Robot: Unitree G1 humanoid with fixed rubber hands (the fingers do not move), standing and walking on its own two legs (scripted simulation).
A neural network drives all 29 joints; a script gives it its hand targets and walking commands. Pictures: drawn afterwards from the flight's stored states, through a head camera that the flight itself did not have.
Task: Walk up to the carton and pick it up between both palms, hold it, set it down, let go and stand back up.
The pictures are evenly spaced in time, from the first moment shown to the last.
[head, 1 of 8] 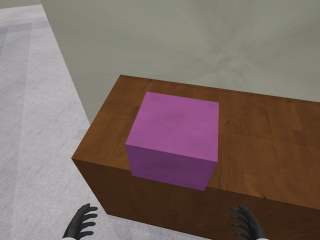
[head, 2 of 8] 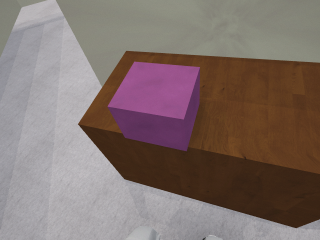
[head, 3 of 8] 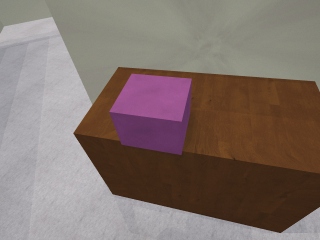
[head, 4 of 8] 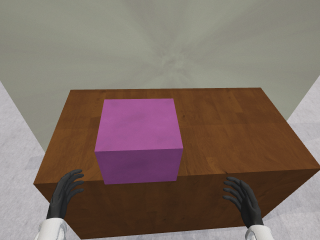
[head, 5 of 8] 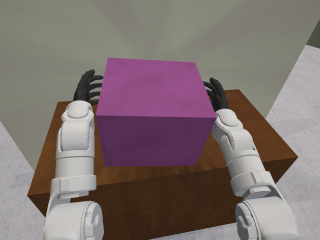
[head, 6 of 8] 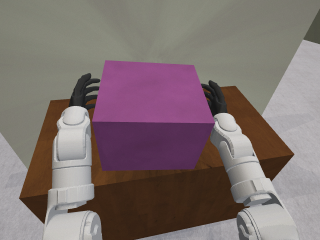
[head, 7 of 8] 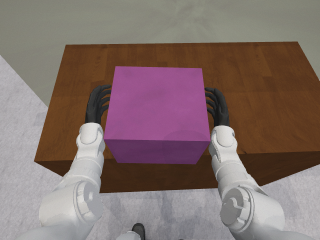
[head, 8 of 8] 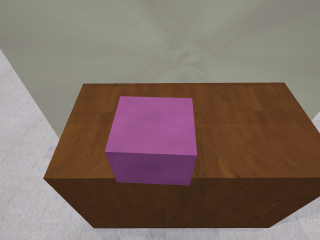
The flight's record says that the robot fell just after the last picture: no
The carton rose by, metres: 0.20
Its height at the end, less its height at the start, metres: +0.00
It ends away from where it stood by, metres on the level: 0.02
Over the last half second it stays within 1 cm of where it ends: yes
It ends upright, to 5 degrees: yes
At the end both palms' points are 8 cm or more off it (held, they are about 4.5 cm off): yes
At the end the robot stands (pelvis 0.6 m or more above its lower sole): yes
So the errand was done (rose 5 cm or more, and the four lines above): yes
